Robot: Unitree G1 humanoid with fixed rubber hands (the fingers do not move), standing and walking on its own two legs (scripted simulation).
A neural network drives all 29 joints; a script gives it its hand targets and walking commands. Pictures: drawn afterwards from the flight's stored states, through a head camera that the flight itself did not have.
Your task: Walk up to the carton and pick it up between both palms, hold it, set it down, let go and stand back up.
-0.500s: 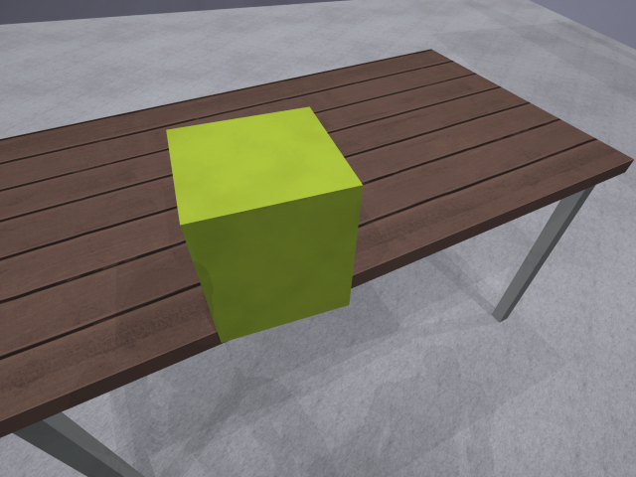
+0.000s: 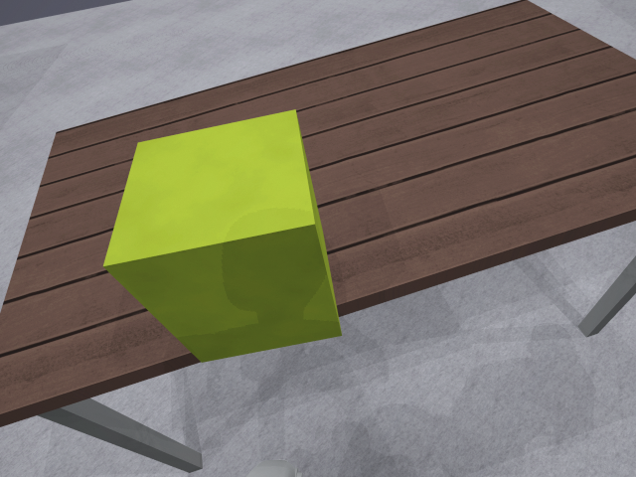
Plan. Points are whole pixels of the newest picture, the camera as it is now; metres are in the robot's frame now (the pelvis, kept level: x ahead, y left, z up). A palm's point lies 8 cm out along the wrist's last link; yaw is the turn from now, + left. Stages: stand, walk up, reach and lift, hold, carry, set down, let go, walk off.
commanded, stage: walk up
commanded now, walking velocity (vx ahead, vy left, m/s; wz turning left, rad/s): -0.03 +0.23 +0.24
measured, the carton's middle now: (245, 244) +0.42 +0.11 +0.07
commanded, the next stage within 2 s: none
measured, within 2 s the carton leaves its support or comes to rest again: neither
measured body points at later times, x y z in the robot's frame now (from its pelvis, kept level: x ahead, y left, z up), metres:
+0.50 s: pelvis -0.03 +0.15 +0.00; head -0.01 +0.20 +0.45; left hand -0.07 +0.39 -0.18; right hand +0.05 -0.08 -0.13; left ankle -0.04 +0.23 -0.75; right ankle +0.00 -0.03 -0.69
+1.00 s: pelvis -0.02 +0.15 +0.00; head -0.01 +0.18 +0.45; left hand +0.00 +0.40 -0.17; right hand -0.09 -0.09 -0.14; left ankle -0.04 +0.23 -0.76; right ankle -0.04 -0.02 -0.69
